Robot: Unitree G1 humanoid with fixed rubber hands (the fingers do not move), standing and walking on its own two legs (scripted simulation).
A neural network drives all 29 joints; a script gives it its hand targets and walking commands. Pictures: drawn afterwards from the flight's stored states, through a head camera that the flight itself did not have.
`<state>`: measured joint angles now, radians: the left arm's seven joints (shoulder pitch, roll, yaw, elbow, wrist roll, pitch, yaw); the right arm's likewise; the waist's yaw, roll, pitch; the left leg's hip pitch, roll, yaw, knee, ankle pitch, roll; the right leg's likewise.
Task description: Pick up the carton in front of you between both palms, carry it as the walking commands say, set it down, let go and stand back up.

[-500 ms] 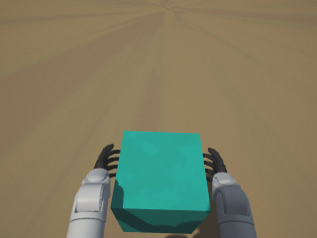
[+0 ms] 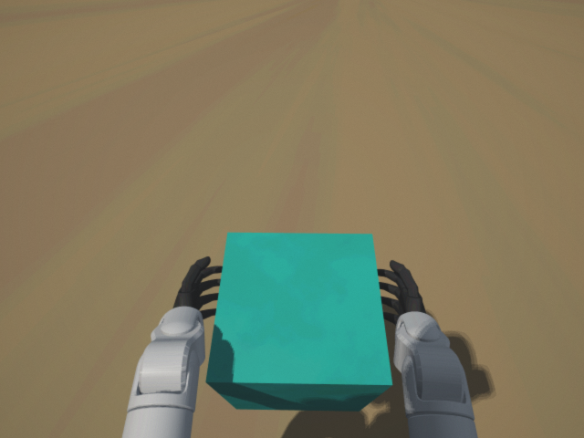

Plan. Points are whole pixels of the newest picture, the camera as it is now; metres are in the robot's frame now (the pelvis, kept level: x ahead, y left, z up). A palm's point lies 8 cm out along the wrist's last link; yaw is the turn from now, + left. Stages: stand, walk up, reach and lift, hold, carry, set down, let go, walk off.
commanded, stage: carry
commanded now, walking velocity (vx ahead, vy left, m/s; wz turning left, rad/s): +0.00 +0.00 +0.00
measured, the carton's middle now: (298, 329) +0.30 +0.00 -0.07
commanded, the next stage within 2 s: none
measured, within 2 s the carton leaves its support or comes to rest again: neither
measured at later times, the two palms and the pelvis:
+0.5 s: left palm (209, 238) +0.41 +0.14 +0.02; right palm (400, 250) +0.39 -0.15 +0.02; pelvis +0.11 +0.01 -0.01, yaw -2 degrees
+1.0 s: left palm (210, 262) +0.37 +0.14 +0.02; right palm (411, 274) +0.35 -0.16 +0.02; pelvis +0.08 +0.00 -0.02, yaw -3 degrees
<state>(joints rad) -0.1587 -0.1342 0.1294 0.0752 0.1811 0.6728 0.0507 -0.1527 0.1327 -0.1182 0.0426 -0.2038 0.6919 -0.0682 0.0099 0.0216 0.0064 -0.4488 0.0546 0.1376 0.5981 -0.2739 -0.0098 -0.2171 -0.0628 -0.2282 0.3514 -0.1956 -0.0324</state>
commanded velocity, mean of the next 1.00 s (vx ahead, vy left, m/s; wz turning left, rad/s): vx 0.00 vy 0.00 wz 0.00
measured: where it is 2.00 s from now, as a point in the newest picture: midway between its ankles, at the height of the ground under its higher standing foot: outside the picture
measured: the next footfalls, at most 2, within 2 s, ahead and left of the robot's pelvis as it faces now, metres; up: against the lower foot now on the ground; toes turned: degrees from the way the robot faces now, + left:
left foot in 0.06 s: +0.15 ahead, +0.13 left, +0.00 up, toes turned -21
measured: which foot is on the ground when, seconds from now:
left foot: up 0.00-0.04, down 0.06-1.00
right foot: down 0.00-1.00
